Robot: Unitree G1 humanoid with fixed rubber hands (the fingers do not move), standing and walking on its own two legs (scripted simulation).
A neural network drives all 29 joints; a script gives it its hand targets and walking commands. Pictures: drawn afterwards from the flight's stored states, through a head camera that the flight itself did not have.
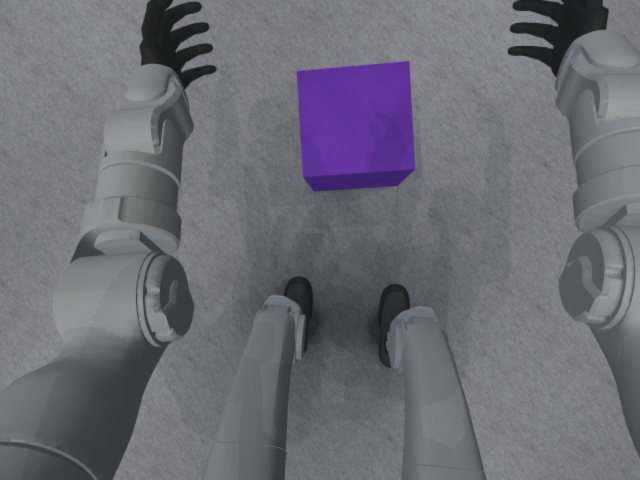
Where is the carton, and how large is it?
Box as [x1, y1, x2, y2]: [297, 61, 414, 191]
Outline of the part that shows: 408,61 297,71 303,177 314,191 397,185 414,169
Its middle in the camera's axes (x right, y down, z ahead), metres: +0.08 -0.23 +0.85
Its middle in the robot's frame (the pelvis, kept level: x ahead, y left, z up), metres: +0.57 +0.02 -0.54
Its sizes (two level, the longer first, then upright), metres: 0.210 0.200 0.250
